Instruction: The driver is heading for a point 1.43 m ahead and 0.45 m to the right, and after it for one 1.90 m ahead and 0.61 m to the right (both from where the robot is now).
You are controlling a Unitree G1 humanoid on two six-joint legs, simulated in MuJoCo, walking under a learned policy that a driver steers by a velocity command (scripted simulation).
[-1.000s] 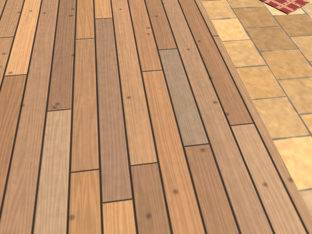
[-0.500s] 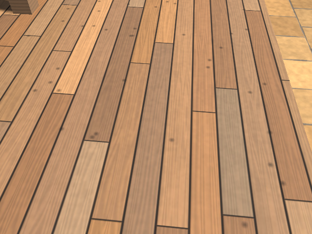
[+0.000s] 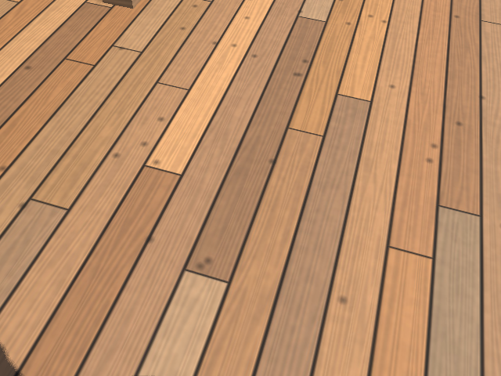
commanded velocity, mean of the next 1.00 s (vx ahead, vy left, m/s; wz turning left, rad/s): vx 0.50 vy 0.00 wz -0.41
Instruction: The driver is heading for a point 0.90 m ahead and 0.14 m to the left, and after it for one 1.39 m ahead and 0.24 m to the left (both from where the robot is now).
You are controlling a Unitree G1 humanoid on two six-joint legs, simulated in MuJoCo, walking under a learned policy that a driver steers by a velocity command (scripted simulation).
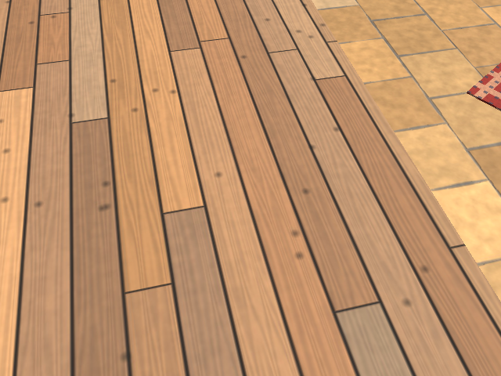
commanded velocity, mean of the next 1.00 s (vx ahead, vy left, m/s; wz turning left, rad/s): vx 0.50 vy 0.00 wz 0.23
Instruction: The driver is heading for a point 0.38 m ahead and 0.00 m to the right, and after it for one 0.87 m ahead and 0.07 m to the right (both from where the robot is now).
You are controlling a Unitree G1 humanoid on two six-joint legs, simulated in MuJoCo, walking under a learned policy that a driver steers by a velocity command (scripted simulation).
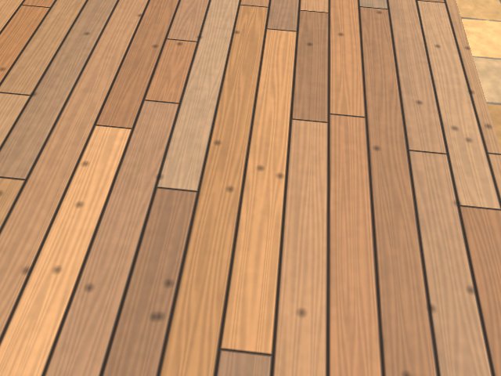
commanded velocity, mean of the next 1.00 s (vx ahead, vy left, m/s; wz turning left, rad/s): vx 0.23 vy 0.00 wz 0.12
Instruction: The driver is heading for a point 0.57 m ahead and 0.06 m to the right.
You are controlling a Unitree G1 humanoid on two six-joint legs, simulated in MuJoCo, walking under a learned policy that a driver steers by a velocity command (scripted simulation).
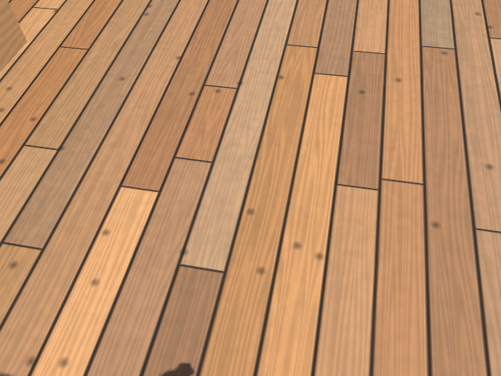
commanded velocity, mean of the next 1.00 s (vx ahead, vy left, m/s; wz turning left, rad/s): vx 0.14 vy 0.00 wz -0.30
